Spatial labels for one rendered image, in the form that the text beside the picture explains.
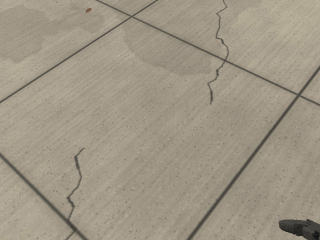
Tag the right robot hand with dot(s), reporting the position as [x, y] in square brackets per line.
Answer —
[308, 229]

